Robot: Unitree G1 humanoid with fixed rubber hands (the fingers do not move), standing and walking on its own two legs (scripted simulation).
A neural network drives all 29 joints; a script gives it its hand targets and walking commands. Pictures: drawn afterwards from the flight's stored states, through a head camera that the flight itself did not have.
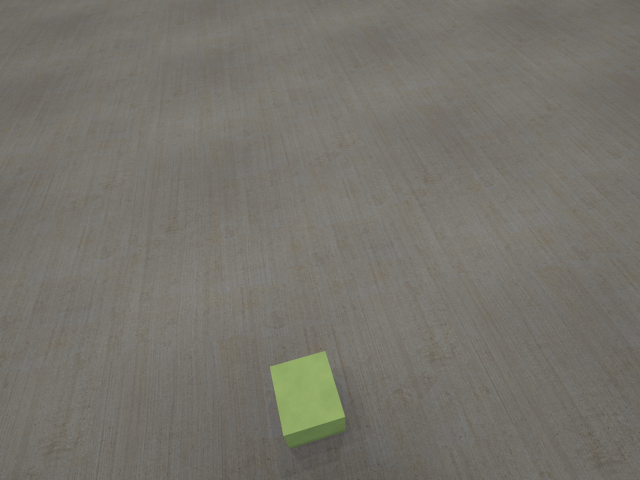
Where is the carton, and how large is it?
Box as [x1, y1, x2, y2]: [270, 351, 344, 448]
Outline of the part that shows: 324,351 270,366 282,431 289,448 344,430 344,414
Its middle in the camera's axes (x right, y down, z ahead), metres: -0.03 +0.47 +1.13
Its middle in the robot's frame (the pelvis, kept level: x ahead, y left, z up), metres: +0.44 +0.09 -0.69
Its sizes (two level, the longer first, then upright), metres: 0.193 0.169 0.144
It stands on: the floor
